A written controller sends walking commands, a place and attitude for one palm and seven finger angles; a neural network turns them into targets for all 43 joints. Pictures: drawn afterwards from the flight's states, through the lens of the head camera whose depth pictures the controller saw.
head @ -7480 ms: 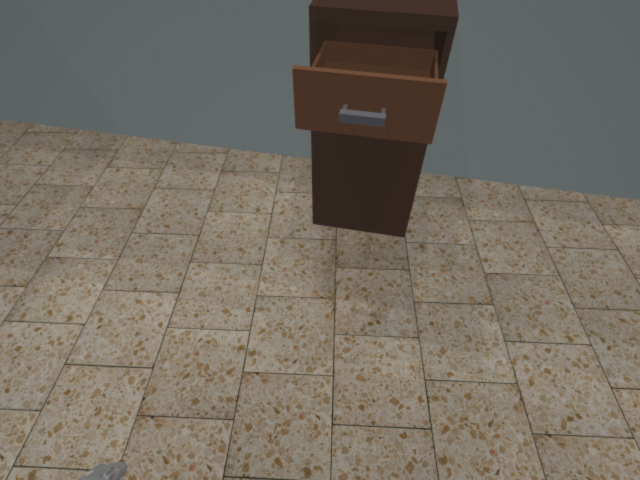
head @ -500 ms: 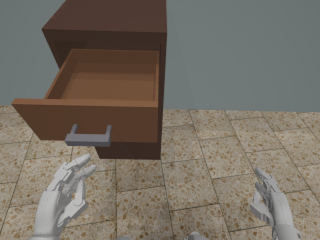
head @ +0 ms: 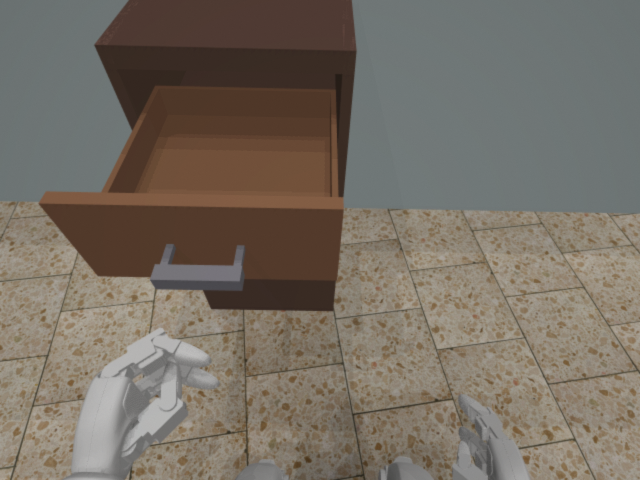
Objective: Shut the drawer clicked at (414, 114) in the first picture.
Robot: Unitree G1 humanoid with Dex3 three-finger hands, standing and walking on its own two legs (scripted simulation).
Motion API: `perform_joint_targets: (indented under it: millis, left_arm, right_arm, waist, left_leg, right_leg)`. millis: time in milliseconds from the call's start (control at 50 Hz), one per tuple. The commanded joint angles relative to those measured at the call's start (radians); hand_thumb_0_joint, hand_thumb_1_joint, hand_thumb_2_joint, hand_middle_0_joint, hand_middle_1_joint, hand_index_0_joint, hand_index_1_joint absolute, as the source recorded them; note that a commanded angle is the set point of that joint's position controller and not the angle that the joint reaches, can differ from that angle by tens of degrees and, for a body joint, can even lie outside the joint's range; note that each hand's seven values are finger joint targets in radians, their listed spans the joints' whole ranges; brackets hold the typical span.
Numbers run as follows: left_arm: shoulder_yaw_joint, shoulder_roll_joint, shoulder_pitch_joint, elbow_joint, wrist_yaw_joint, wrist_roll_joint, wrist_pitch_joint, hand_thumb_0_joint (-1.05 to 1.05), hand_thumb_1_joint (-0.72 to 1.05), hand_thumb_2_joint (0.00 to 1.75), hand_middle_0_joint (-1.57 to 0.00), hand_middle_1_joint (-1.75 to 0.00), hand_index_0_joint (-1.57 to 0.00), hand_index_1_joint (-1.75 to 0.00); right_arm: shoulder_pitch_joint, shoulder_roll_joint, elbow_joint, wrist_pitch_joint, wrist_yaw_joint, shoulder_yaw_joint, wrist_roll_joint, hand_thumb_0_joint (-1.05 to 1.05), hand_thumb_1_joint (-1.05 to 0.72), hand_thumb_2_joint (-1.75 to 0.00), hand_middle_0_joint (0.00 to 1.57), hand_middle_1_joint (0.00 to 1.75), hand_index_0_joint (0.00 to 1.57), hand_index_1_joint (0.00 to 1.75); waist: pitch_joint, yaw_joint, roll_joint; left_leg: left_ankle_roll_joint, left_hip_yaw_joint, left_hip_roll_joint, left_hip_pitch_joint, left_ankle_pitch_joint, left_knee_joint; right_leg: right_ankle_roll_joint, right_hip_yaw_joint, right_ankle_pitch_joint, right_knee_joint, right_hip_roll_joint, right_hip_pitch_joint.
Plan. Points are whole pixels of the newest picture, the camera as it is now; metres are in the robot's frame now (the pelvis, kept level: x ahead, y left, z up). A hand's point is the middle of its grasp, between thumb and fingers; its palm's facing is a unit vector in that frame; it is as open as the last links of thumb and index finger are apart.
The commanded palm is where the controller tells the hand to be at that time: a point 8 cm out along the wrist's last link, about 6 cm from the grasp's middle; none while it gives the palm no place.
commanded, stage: raise the hand and make a fist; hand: left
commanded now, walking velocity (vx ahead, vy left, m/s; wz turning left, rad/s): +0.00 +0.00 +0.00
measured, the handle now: (202, 264) +0.37 +0.18 +0.05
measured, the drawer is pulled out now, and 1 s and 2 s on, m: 0.30 0.30 0.30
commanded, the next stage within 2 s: bring the fist close to the handle in 1.06 s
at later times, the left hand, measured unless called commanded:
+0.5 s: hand (189, 387) +0.19 +0.13 +0.13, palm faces +0.07 -1.00 -0.05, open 3.2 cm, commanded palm +0.15 +0.18 +0.14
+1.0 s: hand (174, 387) +0.18 +0.14 +0.14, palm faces +0.07 -1.00 -0.05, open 3.3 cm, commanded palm +0.14 +0.19 +0.15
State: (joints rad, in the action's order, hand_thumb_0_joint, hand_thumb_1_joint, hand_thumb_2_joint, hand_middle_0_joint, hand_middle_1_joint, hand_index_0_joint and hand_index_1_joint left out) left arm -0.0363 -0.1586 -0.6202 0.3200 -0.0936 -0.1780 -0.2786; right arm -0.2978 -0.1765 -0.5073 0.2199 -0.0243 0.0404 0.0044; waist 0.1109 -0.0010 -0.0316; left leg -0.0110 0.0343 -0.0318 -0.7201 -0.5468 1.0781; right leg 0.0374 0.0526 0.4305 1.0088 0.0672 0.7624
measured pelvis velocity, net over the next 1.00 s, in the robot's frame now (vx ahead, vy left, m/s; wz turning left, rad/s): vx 0.03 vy -0.01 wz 0.01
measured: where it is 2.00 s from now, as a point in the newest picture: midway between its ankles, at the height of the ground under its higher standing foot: outside the picture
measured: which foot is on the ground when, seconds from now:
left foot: down 0.00-1.00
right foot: down 0.00-1.00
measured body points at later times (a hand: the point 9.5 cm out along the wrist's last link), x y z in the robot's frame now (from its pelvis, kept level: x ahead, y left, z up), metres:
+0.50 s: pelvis +0.02 -0.01 +0.01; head +0.04 -0.02 +0.46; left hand +0.18 +0.18 +0.13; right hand +0.23 -0.21 -0.03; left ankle -0.01 +0.12 -0.67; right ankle +0.04 -0.15 -0.67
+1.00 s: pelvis +0.03 -0.01 +0.03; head +0.03 -0.02 +0.48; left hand +0.18 +0.19 +0.15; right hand +0.22 -0.23 -0.02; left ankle -0.01 +0.12 -0.67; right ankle +0.04 -0.15 -0.67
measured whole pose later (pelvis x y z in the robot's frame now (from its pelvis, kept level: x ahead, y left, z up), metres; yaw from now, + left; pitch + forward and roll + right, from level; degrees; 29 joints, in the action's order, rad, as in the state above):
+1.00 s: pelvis +0.03 -0.01 +0.03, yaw +1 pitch +5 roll -1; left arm -0.04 -0.17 -0.72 0.49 -0.12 -0.20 -0.20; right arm -0.27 -0.23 -0.51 0.28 -0.04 0.02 0.03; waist 0.11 0.03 -0.05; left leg -0.03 0.04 -0.04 -0.47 -0.51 0.89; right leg 0.02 0.07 0.42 0.85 0.06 0.52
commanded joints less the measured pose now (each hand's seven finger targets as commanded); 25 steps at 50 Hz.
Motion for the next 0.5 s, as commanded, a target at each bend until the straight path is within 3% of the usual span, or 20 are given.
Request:
perform_joint_targets:
  millis: [0, 80, 120, 200, 220, 320, 420, 480]
  left_arm:
    - [0.001, -0.049, -0.029, 0.272, 0.029, 0.007, -0.115, 0.0, 0.9, 0.9, -1.06, -1.23, -1.06, -1.23]
    - [0.042, -0.036, -0.097, 0.336, 0.03, 0.026, -0.106, 0.0, 0.9, 0.9, -1.14, -1.32, -1.14, -1.32]
    - [0.055, -0.033, -0.102, 0.347, 0.041, 0.043, -0.084, 0.0, 0.9, 0.9, -1.18, -1.36, -1.18, -1.36]
    - [0.012, -0.067, -0.11, 0.361, 0.068, 0.053, -0.053, 0.0, 0.9, 0.9, -1.26, -1.45, -1.26, -1.45]
    - [0.042, -0.036, -0.114, 0.381, 0.068, 0.052, -0.049, 0.0, 0.9, 0.9, -1.28, -1.47, -1.28, -1.47]
    - [0.047, -0.037, -0.104, 0.408, 0.058, 0.04, -0.023, 0.0, 0.9, 0.9, -1.38, -1.58, -1.38, -1.58]
    - [0.034, -0.048, -0.117, 0.422, 0.033, 0.034, 0.007, 0.0, 0.9, 0.9, -1.4, -1.6, -1.4, -1.6]
    - [-0.001, -0.072, -0.092, 0.428, 0.023, 0.018, 0.023, 0.0, 0.9, 0.9, -1.4, -1.6, -1.4, -1.6]
  right_arm:
    - [0.125, -0.15, 0.201, 0.086, -0.011, -0.075, 0.008, 0.0, -0.9, -0.9, 0.2, 0.3, 0.2, 0.3]
    - [0.103, -0.153, 0.217, 0.085, -0.006, -0.082, 0.014, 0.0, -0.9, -0.9, 0.2, 0.3, 0.2, 0.3]
    - [0.101, -0.15, 0.226, 0.072, -0.006, -0.082, 0.014, 0.0, -0.9, -0.9, 0.2, 0.3, 0.2, 0.3]
    - [0.102, -0.146, 0.238, 0.045, -0.012, -0.083, 0.016, 0.0, -0.9, -0.9, 0.2, 0.3, 0.2, 0.3]
    - [0.098, -0.141, 0.248, 0.043, -0.011, -0.079, 0.016, 0.0, -0.9, -0.9, 0.2, 0.3, 0.2, 0.3]
    - [0.095, -0.139, 0.249, 0.038, -0.012, -0.07, 0.016, 0.0, -0.9, -0.9, 0.2, 0.3, 0.2, 0.3]
    - [0.096, -0.134, 0.242, 0.044, -0.014, -0.062, 0.02, 0.0, -0.9, -0.9, 0.2, 0.3, 0.2, 0.3]
    - [0.105, -0.134, 0.233, 0.049, -0.02, -0.06, 0.024, 0.0, -0.9, -0.9, 0.2, 0.3, 0.2, 0.3]
  waist:
    - [0.135, 0.009, 0.026]
    - [0.158, 0.017, -0.008]
    - [0.129, 0.015, -0.002]
    - [0.112, 0.026, 0.021]
    - [0.115, 0.022, 0.001]
    - [0.105, 0.017, 0.01]
    - [0.111, 0.025, 0.006]
    - [0.085, 0.022, 0.045]
  left_leg:
    - [0.026, -0.004, 0.03, 0.039, 0.207, -0.218]
    - [0.023, -0.008, 0.029, 0.073, 0.276, -0.225]
    - [0.024, -0.009, 0.029, 0.073, 0.285, -0.233]
    - [0.025, -0.014, 0.029, 0.082, 0.287, -0.245]
    - [0.025, -0.018, 0.03, 0.101, 0.305, -0.245]
    - [0.028, -0.023, 0.03, 0.129, 0.335, -0.25]
    - [0.029, -0.027, 0.031, 0.16, 0.365, -0.263]
    - [0.029, -0.026, 0.032, 0.157, 0.336, -0.274]
  right_leg:
    - [-0.052, 0.055, -0.033, -0.125, -0.059, -0.158]
    - [-0.054, 0.062, -0.108, -0.113, -0.055, -0.186]
    - [-0.053, 0.063, -0.121, -0.119, -0.055, -0.189]
    - [-0.053, 0.059, -0.133, -0.137, -0.058, -0.217]
    - [-0.052, 0.06, -0.156, -0.138, -0.057, -0.218]
    - [-0.049, 0.052, -0.213, -0.166, -0.057, -0.253]
    - [-0.047, 0.05, -0.257, -0.186, -0.053, -0.297]
    - [-0.043, 0.045, -0.241, -0.212, -0.052, -0.307]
